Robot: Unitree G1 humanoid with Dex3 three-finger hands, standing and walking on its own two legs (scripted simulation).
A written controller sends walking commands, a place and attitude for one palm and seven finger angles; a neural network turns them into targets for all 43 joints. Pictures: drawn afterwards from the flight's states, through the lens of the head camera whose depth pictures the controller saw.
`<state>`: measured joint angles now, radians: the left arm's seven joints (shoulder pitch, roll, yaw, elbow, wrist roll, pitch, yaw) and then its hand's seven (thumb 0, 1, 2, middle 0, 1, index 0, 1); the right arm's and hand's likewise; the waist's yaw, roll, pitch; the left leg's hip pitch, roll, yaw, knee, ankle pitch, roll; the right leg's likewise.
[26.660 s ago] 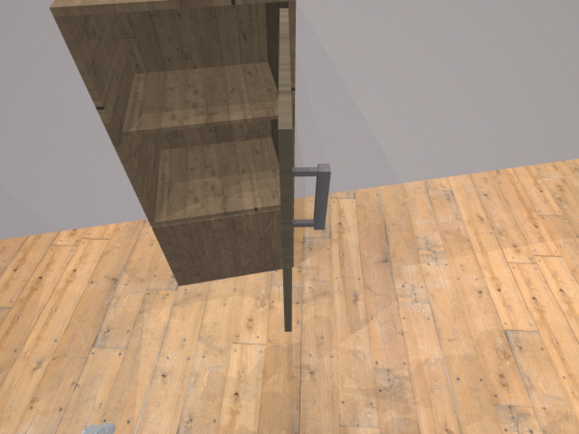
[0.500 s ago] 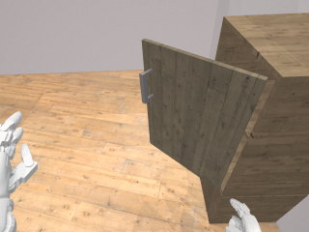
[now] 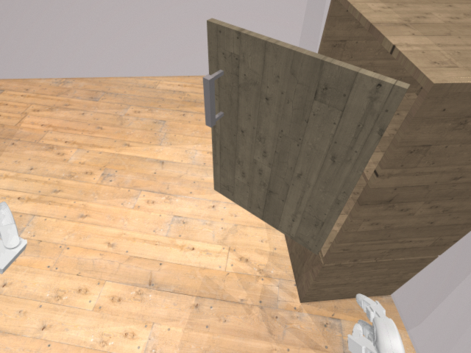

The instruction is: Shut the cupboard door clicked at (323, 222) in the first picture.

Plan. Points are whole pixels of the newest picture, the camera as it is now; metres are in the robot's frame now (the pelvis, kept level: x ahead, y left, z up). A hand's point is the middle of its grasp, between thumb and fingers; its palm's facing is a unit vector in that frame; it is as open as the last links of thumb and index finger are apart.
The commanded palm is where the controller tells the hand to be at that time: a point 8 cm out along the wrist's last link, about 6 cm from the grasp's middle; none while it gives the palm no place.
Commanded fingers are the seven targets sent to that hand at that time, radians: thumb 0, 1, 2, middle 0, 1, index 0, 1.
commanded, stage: step back with the hand held close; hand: left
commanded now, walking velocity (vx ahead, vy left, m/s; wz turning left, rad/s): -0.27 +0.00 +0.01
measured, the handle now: (214, 99) +0.67 +0.10 +0.07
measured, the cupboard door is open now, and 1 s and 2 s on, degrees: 48 48 48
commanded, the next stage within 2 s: stop stepping back and stand still in 1.18 s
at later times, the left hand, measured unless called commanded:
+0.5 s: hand (7, 273) +0.16 +0.26 +0.17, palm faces +0.47 -0.76 -0.44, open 7.4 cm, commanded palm +0.10 +0.30 +0.19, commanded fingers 0.00 0.90 0.90 -0.20 -0.30 -0.20 -0.30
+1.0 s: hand out of the picture +0.09 +0.26 +0.18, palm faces +0.48 -0.76 -0.45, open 7.4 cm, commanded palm +0.03 +0.30 +0.19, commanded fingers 0.00 0.90 0.90 -0.20 -0.30 -0.20 -0.30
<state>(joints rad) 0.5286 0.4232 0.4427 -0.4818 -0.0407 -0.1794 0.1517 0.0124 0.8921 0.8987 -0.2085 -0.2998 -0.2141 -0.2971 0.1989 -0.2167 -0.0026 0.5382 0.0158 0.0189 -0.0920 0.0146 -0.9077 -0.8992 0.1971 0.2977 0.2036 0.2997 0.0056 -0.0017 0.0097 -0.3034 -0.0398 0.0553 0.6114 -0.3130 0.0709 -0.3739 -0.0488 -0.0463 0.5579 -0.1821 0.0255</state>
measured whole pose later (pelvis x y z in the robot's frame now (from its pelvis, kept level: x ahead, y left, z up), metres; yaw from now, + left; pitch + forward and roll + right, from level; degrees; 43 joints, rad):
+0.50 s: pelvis -0.04 +0.00 -0.01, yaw +1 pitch +1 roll -2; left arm 0.50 0.41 0.47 -0.53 -0.01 -0.27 0.17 0.01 0.89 0.90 -0.21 -0.30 -0.21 -0.30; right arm 0.24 -0.22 0.00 0.58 0.00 -0.03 -0.06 0.02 -0.91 -0.90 0.20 0.30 0.21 0.30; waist -0.02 -0.03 0.01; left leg -0.44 -0.02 0.04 0.74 -0.31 0.07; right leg -0.48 -0.04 -0.07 0.62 -0.16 0.01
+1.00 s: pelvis -0.09 -0.01 +0.00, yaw +4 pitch +2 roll -1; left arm 0.54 0.44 0.45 -0.57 -0.01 -0.26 0.16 0.01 0.89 0.90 -0.21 -0.30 -0.22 -0.30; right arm 0.17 -0.20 -0.02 0.58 -0.01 0.00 -0.07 0.01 -0.91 -0.90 0.20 0.30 0.21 0.30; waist -0.02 -0.06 -0.02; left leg -0.41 0.00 0.00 0.71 -0.35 0.00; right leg -0.45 -0.01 0.03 0.56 -0.15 0.03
